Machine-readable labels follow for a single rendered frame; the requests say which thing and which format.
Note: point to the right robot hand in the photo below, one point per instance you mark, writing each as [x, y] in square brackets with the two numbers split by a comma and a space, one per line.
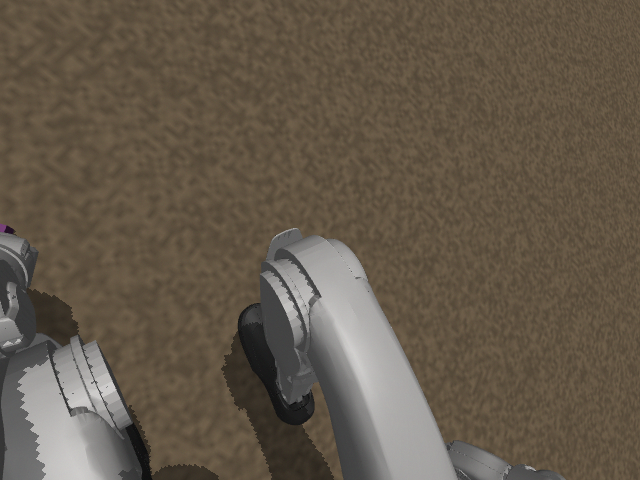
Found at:
[473, 463]

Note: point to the right robot arm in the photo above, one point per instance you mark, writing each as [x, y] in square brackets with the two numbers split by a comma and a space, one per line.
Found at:
[525, 472]

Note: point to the left robot foot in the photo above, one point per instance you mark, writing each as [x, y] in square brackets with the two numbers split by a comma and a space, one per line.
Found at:
[140, 451]

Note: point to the left robot arm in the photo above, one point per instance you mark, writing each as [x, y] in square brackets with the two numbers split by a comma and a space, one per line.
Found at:
[17, 313]

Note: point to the right robot foot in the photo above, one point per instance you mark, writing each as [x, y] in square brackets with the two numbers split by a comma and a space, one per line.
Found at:
[262, 362]

